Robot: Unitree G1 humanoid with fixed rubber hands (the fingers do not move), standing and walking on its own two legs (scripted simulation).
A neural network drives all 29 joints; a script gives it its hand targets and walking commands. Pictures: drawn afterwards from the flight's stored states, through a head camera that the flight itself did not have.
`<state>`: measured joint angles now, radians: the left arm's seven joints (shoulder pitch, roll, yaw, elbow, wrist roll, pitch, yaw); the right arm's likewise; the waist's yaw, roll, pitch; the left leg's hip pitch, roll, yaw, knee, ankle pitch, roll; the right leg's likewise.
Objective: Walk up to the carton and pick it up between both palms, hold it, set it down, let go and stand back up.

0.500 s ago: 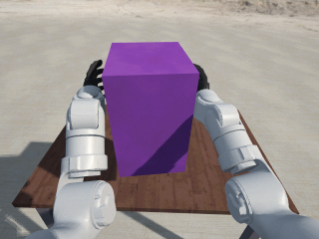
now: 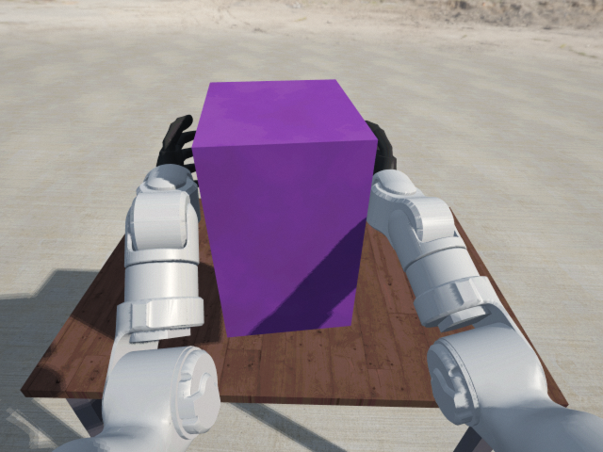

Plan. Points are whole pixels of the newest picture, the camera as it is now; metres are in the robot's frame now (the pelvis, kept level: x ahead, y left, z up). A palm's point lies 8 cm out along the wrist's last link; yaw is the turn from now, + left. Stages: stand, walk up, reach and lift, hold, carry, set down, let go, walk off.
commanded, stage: hold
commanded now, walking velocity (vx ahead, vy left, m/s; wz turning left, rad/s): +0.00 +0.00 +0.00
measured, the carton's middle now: (282, 206) +0.36 +0.00 +0.22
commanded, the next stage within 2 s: none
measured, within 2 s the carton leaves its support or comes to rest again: neither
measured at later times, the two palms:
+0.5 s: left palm (175, 176) +0.37 +0.12 +0.27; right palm (381, 179) +0.36 -0.13 +0.26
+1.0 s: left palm (175, 176) +0.37 +0.12 +0.27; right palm (382, 179) +0.36 -0.13 +0.26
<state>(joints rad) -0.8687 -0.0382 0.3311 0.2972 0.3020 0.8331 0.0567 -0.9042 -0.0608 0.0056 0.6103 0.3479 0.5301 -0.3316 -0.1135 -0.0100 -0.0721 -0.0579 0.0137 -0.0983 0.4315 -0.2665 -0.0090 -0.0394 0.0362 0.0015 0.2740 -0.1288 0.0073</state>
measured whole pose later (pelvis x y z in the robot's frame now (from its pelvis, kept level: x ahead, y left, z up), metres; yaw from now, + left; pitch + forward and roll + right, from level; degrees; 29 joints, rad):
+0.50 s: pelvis +0.00 +0.00 +0.00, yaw +0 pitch -6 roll -2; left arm -0.88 -0.04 0.34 0.30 0.30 0.84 0.06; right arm -0.91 -0.06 0.00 0.62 0.35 0.53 -0.33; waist -0.11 -0.01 -0.07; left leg -0.06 0.01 -0.10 0.43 -0.26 -0.01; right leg -0.05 0.04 0.01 0.28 -0.13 0.01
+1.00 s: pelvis -0.01 +0.00 +0.00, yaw +0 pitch -6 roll -2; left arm -0.89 -0.03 0.34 0.35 0.29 0.82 0.06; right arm -0.93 -0.06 -0.01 0.64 0.34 0.53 -0.33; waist -0.11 -0.01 -0.09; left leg -0.08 0.01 -0.10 0.43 -0.25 -0.01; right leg -0.06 0.04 0.00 0.28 -0.12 0.00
